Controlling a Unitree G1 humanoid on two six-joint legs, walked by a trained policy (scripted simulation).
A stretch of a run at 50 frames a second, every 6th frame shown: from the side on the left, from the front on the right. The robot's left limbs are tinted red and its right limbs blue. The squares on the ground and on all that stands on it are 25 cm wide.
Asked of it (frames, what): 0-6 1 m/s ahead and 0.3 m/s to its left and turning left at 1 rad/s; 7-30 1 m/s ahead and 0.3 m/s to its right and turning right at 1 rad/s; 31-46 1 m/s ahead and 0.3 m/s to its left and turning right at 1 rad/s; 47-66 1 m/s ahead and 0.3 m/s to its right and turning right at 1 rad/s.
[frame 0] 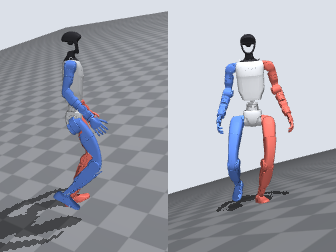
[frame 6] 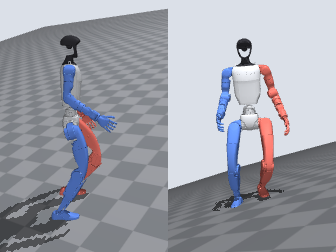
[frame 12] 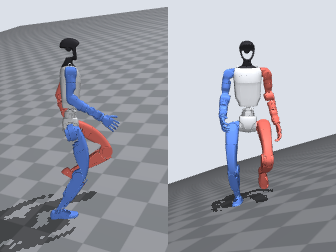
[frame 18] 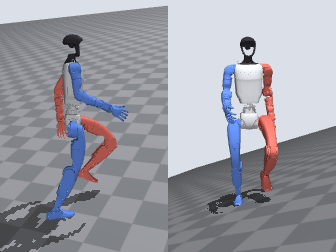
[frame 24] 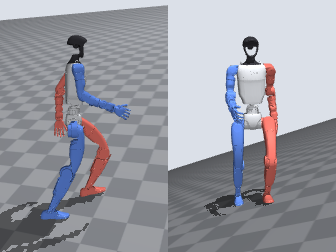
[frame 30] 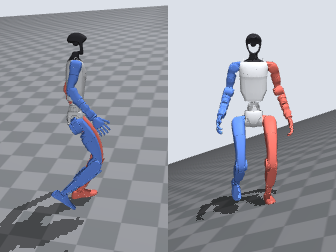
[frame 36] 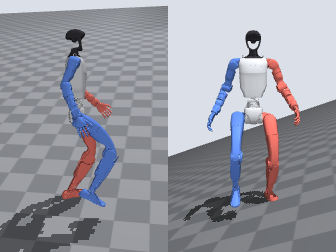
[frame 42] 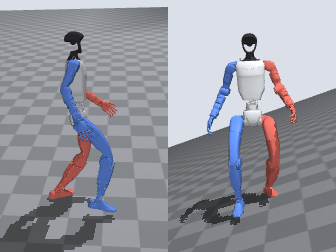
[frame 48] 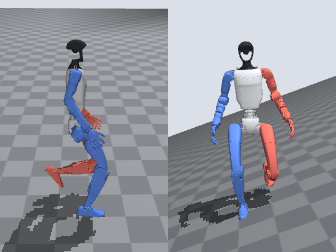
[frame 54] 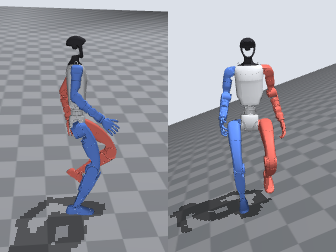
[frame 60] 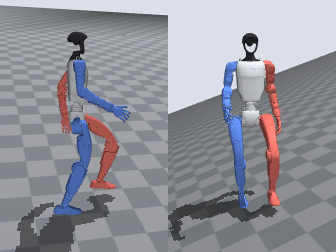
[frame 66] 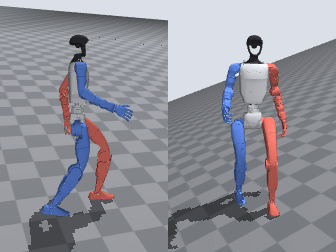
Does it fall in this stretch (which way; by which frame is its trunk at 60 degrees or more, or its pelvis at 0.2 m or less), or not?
no
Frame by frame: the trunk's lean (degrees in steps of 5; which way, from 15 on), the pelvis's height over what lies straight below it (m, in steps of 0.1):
0: 5, 0.8
6: 5, 0.7
12: 0, 0.7
18: 0, 0.7
24: 5, 0.7
30: 0, 0.8
36: 0, 0.8
42: 5, 0.8
48: 5, 0.7
54: 5, 0.7
60: 0, 0.8
66: 0, 0.7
